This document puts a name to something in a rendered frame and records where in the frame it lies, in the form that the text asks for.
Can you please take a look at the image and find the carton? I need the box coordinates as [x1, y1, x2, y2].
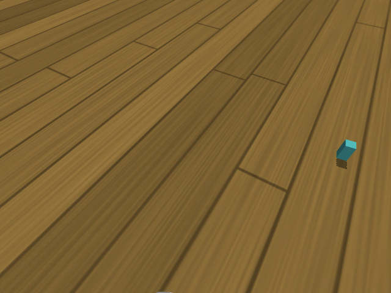
[336, 140, 356, 161]

